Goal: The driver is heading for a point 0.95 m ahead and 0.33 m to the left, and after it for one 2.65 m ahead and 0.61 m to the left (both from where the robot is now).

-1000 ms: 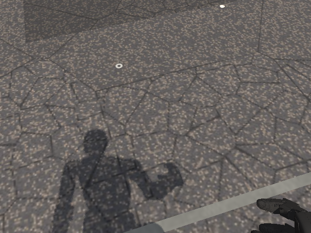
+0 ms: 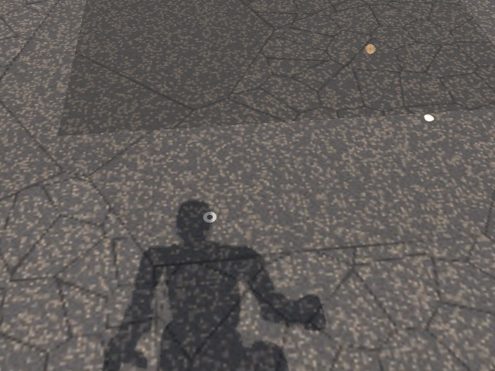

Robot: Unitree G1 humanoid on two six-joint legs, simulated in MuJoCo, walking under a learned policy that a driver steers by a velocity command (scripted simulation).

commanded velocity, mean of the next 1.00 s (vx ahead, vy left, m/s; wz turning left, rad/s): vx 0.10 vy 0.00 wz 0.58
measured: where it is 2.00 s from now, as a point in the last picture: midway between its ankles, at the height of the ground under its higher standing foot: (136, 327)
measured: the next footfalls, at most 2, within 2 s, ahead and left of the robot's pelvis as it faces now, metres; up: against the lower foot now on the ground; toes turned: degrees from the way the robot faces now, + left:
left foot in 0.10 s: +0.23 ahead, +0.11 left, +0.00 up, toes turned +6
right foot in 0.66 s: +0.32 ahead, -0.08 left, +0.00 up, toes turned +30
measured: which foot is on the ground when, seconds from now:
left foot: up 0.00-0.08, down 0.10-0.66, up 0.68-1.00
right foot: down 0.00-0.08, up 0.10-0.64, down 0.66-1.00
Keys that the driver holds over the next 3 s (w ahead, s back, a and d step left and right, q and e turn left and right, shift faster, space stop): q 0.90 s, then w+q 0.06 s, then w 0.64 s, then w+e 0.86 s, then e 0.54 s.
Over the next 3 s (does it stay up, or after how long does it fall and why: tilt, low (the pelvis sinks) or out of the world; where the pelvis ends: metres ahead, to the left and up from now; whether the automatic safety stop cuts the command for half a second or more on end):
stays up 0.93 0.46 0.00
